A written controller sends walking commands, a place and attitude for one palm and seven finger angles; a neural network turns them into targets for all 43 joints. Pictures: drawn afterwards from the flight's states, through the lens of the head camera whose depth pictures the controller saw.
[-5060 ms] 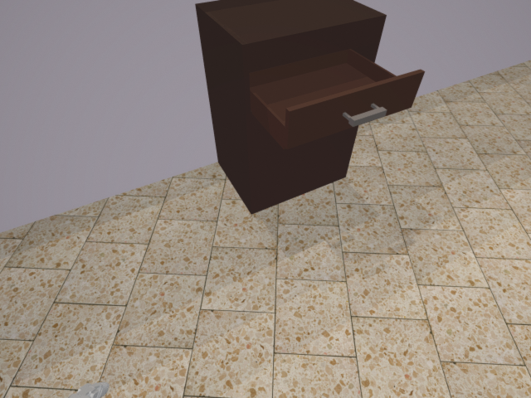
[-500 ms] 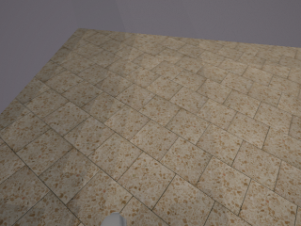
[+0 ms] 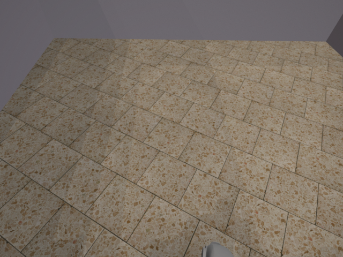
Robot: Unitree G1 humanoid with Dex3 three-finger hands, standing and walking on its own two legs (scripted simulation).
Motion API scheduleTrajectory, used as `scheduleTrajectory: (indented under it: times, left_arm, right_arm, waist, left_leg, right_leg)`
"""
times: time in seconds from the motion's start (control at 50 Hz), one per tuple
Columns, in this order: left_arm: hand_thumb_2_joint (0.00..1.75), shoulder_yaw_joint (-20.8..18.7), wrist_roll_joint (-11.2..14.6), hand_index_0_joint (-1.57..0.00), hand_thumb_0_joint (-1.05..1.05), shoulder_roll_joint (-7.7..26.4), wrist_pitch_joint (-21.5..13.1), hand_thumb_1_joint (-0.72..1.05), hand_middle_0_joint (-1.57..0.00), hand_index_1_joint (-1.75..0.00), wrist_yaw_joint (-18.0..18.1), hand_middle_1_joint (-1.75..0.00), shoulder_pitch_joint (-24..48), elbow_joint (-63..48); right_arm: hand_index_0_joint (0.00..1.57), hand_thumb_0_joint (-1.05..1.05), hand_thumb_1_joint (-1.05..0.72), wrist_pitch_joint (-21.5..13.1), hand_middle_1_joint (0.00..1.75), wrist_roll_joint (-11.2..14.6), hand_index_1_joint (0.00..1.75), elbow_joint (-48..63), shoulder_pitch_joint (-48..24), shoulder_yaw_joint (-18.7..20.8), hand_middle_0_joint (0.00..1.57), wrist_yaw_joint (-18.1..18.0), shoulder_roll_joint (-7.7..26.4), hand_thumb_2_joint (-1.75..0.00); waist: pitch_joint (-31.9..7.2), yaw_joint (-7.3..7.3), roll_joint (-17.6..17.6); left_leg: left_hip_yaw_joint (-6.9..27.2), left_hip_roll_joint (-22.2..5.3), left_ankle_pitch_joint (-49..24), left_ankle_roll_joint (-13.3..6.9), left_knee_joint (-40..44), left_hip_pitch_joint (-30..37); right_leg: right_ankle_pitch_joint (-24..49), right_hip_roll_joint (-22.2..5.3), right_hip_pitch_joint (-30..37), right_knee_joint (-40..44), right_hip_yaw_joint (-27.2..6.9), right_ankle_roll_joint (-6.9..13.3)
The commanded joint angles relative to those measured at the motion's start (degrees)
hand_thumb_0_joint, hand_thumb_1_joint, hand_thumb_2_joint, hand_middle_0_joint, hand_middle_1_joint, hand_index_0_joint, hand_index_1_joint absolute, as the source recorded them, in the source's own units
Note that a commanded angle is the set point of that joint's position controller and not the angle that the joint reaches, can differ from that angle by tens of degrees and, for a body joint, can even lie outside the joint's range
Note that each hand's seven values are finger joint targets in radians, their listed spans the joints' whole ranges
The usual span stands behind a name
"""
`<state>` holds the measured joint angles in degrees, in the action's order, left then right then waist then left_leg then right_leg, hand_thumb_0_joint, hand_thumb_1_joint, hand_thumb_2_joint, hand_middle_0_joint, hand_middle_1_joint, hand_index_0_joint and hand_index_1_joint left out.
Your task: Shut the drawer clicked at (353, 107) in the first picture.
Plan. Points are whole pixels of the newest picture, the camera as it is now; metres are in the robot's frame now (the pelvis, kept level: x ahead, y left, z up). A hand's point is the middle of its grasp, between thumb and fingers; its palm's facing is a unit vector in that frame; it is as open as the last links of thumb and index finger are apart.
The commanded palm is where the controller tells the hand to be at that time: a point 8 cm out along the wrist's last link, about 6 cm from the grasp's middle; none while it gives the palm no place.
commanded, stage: turn to face it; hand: left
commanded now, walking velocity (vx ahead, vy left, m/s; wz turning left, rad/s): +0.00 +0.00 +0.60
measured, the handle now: out of the picture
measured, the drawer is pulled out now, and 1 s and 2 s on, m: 0.26 0.26 0.26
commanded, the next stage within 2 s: none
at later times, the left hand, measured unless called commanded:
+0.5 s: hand out of the picture +0.15 +0.20 -0.20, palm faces +0.25 -0.96 -0.16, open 7.3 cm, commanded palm none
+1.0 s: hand out of the picture +0.09 +0.23 -0.16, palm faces +0.48 -0.83 -0.27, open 7.4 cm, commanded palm none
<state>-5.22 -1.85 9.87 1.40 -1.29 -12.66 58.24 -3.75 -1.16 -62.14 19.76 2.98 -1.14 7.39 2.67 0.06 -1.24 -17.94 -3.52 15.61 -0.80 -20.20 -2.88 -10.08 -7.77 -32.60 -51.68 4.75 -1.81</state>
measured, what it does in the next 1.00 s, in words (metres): steps on the spot, turning left: right foot, then left foot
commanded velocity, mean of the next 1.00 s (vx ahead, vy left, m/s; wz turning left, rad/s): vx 0.00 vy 0.00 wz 0.60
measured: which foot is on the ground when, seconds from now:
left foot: down 0.00-0.12, up 0.14-0.48, down 0.50-1.00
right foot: up 0.00-0.10, down 0.12-0.50, up 0.52-1.00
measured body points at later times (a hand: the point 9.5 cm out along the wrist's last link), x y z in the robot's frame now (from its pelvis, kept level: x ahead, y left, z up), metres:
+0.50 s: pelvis +0.08 +0.00 -0.03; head +0.10 +0.04 +0.42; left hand +0.14 +0.25 -0.18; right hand +0.19 -0.24 -0.15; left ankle +0.10 +0.10 -0.75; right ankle +0.13 -0.14 -0.74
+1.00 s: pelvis +0.09 -0.01 +0.00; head +0.13 +0.01 +0.44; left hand +0.07 +0.27 -0.14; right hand +0.25 -0.21 -0.15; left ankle +0.10 +0.10 -0.74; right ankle +0.14 -0.16 -0.71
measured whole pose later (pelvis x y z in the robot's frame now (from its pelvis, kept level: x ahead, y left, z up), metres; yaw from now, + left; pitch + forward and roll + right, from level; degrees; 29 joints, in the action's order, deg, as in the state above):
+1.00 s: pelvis +0.09 -0.01 +0.00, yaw +28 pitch +1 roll -1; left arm -4.5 -0.4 12.9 3.1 1.3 -8.1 51.5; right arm 2.2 -1.1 -53.9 12.8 4.2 0.1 11.8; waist 3.6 -2.2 1.5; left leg 6.2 4.3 8.1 -2.5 -26.6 -19.5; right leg -24.1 -1.9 -20.1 -43.6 -0.5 -4.8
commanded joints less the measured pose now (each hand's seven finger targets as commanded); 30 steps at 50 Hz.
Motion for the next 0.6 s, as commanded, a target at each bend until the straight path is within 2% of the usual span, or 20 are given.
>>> scheduleTrajectory:
  times: [0.0, 0.02, 0.06, 0.08, 0.1, 0.12, 0.14, 0.16, 0.18, 0.22, 0.26, 0.32, 0.38, 0.42, 0.44, 0.46, 0.48, 0.5, 0.52, 0.58]
  left_arm:
    - [0.90, 1.17, 0.18, -0.20, 0.00, -0.65, -2.23, 0.90, -0.20, -0.30, 0.31, -0.30, 3.25, -4.00]
    - [0.90, 1.39, 0.14, -0.20, 0.00, -0.41, -2.79, 0.90, -0.20, -0.30, 0.65, -0.30, 1.72, -3.28]
    - [0.90, 1.10, -0.20, -0.20, 0.00, 2.06, -4.10, 0.90, -0.20, -0.30, 1.16, -0.30, -7.47, 0.04]
    - [0.90, 0.27, -0.42, -0.20, 0.00, 6.80, -5.01, 0.90, -0.20, -0.30, 1.82, -0.30, -12.34, 1.82]
    - [0.90, -0.68, 0.07, -0.20, 0.00, 12.26, -5.48, 0.90, -0.20, -0.30, 2.11, -0.30, -15.84, 2.63]
    - [0.90, -0.35, 0.87, -0.20, 0.00, 12.68, -4.94, 0.90, -0.20, -0.30, 2.32, -0.30, -14.41, 1.48]
    - [0.90, -0.02, 0.73, -0.20, 0.00, 10.60, -4.62, 0.90, -0.20, -0.30, 2.79, -0.30, -9.70, 0.72]
    - [0.90, -0.24, 0.69, -0.20, 0.00, 10.32, -4.62, 0.90, -0.20, -0.30, 3.02, -0.30, -7.19, -0.20]
    - [0.90, 0.20, 0.85, -0.20, 0.00, 8.73, -4.31, 0.90, -0.20, -0.30, 3.24, -0.30, -5.01, -0.94]
    - [0.90, 0.53, 0.57, -0.20, 0.00, 6.96, -3.72, 0.90, -0.20, -0.30, 3.75, -0.30, -0.33, -2.51]
    - [0.90, 0.50, 0.32, -0.20, 0.00, 6.78, -3.24, 0.90, -0.20, -0.30, 3.80, -0.30, 2.44, -3.67]
    - [0.90, -0.26, -0.08, -0.20, 0.00, 7.05, -2.39, 0.90, -0.20, -0.30, 3.86, -0.30, 3.30, -4.87]
    - [0.90, -0.92, -0.17, -0.20, 0.00, 8.92, -1.70, 0.90, -0.20, -0.30, 3.71, -0.30, 3.11, -5.77]
    - [0.90, -1.13, 0.05, -0.20, 0.00, 9.54, -1.17, 0.90, -0.20, -0.30, 3.50, -0.30, 3.66, -6.22]
    - [0.90, -1.17, 0.51, -0.20, 0.00, 9.53, -0.71, 0.90, -0.20, -0.30, 3.31, -0.30, 3.96, -6.85]
    - [0.90, -0.87, 0.96, -0.20, 0.00, 7.30, -0.12, 0.90, -0.20, -0.30, 2.96, -0.30, 3.27, -7.97]
    - [0.90, -0.21, 1.22, -0.20, 0.00, 3.76, 0.25, 0.90, -0.20, -0.30, 2.49, -0.30, 4.53, -10.75]
    - [0.90, -0.13, 0.57, -0.20, 0.00, 5.44, 0.37, 0.90, -0.20, -0.30, 2.45, -0.30, 7.37, -11.93]
    - [0.90, -0.28, 0.24, -0.20, 0.00, 5.10, 0.54, 0.90, -0.20, -0.30, 2.46, -0.30, 7.84, -11.57]
    - [0.90, -0.96, 0.39, -0.20, 0.00, 6.38, 0.24, 0.90, -0.20, -0.30, 1.92, -0.30, 4.61, -8.87]
  right_arm:
    - [0.20, 0.00, -0.90, -0.37, 0.30, -0.64, 0.30, 0.82, 4.47, 1.50, 0.20, -0.31, 7.82, -0.90]
    - [0.20, 0.00, -0.90, -0.15, 0.30, -0.55, 0.30, 0.26, 4.93, 1.30, 0.20, -0.28, 7.36, -0.90]
    - [0.20, 0.00, -0.90, -0.05, 0.30, 0.13, 0.30, -0.28, 4.34, 0.78, 0.20, -0.09, 6.71, -0.90]
    - [0.20, 0.00, -0.90, -0.14, 0.30, 0.74, 0.30, 0.00, 4.88, 0.45, 0.20, 0.32, 4.30, -0.90]
    - [0.20, 0.00, -0.90, 0.36, 0.30, 1.20, 0.30, 1.23, 6.76, -0.06, 0.20, 0.39, 1.78, -0.90]
    - [0.20, 0.00, -0.90, 1.70, 0.30, 1.43, 0.30, 2.15, 5.55, 0.35, 0.20, -0.22, 4.09, -0.90]
    - [0.20, 0.00, -0.90, 2.20, 0.30, 1.19, 0.30, 2.28, 2.83, 0.14, 0.20, -0.35, 1.41, -0.90]
    - [0.20, 0.00, -0.90, 2.48, 0.30, 1.02, 0.30, 2.46, 2.49, 0.05, 0.20, -0.14, 1.99, -0.90]
    - [0.20, 0.00, -0.90, 3.02, 0.30, 0.88, 0.30, 2.41, 1.12, 0.56, 0.20, -0.03, 3.63, -0.90]
    - [0.20, 0.00, -0.90, 4.07, 0.30, 0.78, 0.30, 2.61, 0.90, 1.00, 0.20, 0.43, 3.16, -0.90]
    - [0.20, 0.00, -0.90, 5.23, 0.30, 0.45, 0.30, 2.60, 2.02, 0.91, 0.20, 0.83, 2.03, -0.90]
    - [0.20, 0.00, -0.90, 5.71, 0.30, 0.15, 0.30, 4.42, 0.35, 1.32, 0.20, 1.49, 1.96, -0.90]
    - [0.20, 0.00, -0.90, 5.43, 0.30, 0.13, 0.30, 7.18, -3.03, 1.63, 0.20, 1.88, 3.38, -0.90]
    - [0.20, 0.00, -0.90, 5.15, 0.30, 0.09, 0.30, 8.06, -1.96, 1.96, 0.20, 1.96, 4.81, -0.90]
    - [0.20, 0.00, -0.90, 4.95, 0.30, -0.09, 0.30, 7.80, 0.43, 2.38, 0.20, 2.01, 6.46, -0.90]
    - [0.20, 0.00, -0.90, 4.52, 0.30, -0.36, 0.30, 7.87, 2.36, 3.21, 0.20, 1.94, 10.54, -0.90]
    - [0.20, 0.00, -0.90, 4.01, 0.30, -0.69, 0.30, 8.87, 4.36, 4.54, 0.20, 1.42, 16.65, -0.90]
    - [0.20, 0.00, -0.90, 4.13, 0.30, -0.74, 0.30, 8.58, 4.61, 4.68, 0.20, 0.98, 18.19, -0.90]
    - [0.20, 0.00, -0.90, 3.87, 0.30, -0.53, 0.30, 9.12, 2.07, 4.47, 0.20, 0.40, 16.91, -0.90]
    - [0.20, 0.00, -0.90, 3.19, 0.30, -0.19, 0.30, 11.72, -5.44, 2.98, 0.20, -0.21, 13.85, -0.90]
  waist:
    - [3.56, -1.96, 7.31]
    - [2.41, -1.57, 7.20]
    - [-3.64, 3.00, 3.75]
    - [-9.42, 4.84, -4.39]
    - [-15.37, 4.51, -15.83]
    - [-14.71, 4.53, -9.86]
    - [-9.37, 3.65, -6.83]
    - [-9.61, 3.29, -12.27]
    - [-7.64, 2.82, -9.54]
    - [-5.06, 0.45, -5.41]
    - [-3.69, -1.33, -6.50]
    - [-2.29, -1.19, -7.71]
    - [-2.10, -0.12, -8.29]
    - [-3.05, -1.21, -6.27]
    - [-3.92, -2.66, -2.15]
    - [-3.46, -3.52, 10.92]
    - [-2.27, -5.09, 27.11]
    - [-4.21, -5.49, 19.52]
    - [-4.19, -3.98, 17.27]
    - [-5.20, -0.98, 10.76]
  left_leg:
    - [6.31, -16.05, -25.59, -6.20, 3.00, -1.34]
    - [6.97, -15.32, -27.85, -5.62, -0.13, -3.19]
    - [5.92, -11.32, -26.77, -2.68, -11.00, -5.58]
    - [4.78, -7.71, -12.52, -0.12, -21.54, -14.41]
    - [5.90, -0.92, 17.64, 2.11, -34.87, -22.46]
    - [12.65, -1.65, 22.05, 1.96, -41.44, -21.14]
    - [15.09, -2.37, 19.58, 2.23, -45.43, -24.44]
    - [15.56, -2.98, 16.95, 2.78, -49.04, -27.08]
    - [16.09, -3.66, 14.65, 3.15, -50.83, -27.17]
    - [16.41, -4.13, 11.80, 3.37, -47.40, -24.74]
    - [14.55, -3.67, 9.54, 3.83, -43.68, -22.36]
    - [12.43, -3.28, 8.08, 3.92, -36.03, -21.08]
    - [10.95, -2.67, 8.32, 3.70, -27.66, -20.80]
    - [10.24, -1.68, 3.03, 3.60, -19.41, -16.59]
    - [10.15, -1.10, -2.95, 3.39, -13.28, -11.46]
    - [20.91, -6.34, -7.12, 0.88, -4.53, -9.36]
    - [41.53, -19.80, -20.49, -6.28, 3.88, -7.79]
    - [43.07, -22.86, -20.37, -10.31, 4.12, -7.82]
    - [40.47, -19.79, -17.92, -9.17, 4.33, -8.65]
    - [31.36, -12.16, -21.16, -5.47, 1.39, -6.88]
  right_leg:
    - [-1.31, 2.21, 4.20, 12.95, 2.11, 1.34]
    - [-0.58, 3.17, 9.80, 16.01, 2.87, 1.67]
    - [8.77, 4.33, 24.48, 24.28, 4.16, 1.41]
    - [23.08, -4.51, 36.80, 23.71, -3.86, 3.13]
    - [41.08, -18.08, 44.15, 25.15, -16.60, 9.37]
    - [41.41, -20.60, 38.08, 28.53, -15.53, 13.03]
    - [39.36, -19.19, 34.24, 29.57, -11.92, 13.04]
    - [37.14, -18.69, 33.28, 29.78, -12.79, 12.59]
    - [32.57, -17.91, 30.08, 30.89, -9.77, 11.80]
    - [22.61, -15.91, 22.64, 33.05, -3.95, 9.96]
    - [14.37, -14.63, 17.19, 34.78, 0.57, 8.57]
    - [4.76, -14.19, 15.67, 35.09, 3.42, 7.71]
    - [2.52, -15.22, 17.91, 31.83, 3.87, 7.75]
    - [0.41, -14.44, 17.62, 26.15, 5.62, 6.11]
    - [-2.97, -12.86, 14.81, 20.52, 7.43, 4.27]
    - [-11.11, -7.30, 9.05, 9.69, 9.13, 1.09]
    - [-28.76, 0.73, -2.81, -5.08, 8.10, -3.50]
    - [-26.75, 0.89, -2.87, -14.35, 0.19, -2.24]
    - [-21.81, -0.33, -4.67, -17.19, -2.58, -2.01]
    - [-10.34, 0.49, -3.92, -19.81, -4.43, -3.08]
